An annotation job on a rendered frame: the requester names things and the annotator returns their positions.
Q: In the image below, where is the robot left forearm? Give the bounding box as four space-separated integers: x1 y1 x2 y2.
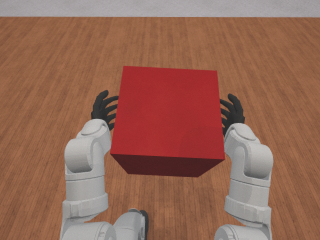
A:
59 119 112 240

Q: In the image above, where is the robot left thigh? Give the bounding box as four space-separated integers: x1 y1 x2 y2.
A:
113 212 145 240

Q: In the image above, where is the left robot hand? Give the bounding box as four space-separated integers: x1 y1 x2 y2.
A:
91 90 119 131

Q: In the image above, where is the right robot upper arm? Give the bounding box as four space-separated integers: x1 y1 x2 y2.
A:
214 224 268 240

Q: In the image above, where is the carton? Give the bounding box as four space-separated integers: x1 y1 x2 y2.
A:
110 66 225 178

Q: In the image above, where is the robot right forearm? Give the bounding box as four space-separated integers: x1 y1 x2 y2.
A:
224 123 274 240

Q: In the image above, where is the left robot upper arm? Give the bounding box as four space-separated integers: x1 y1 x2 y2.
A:
62 221 117 240

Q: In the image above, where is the robot left foot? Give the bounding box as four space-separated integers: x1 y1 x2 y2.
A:
139 210 149 240

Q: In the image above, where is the right robot hand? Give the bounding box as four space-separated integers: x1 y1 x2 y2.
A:
219 93 245 137

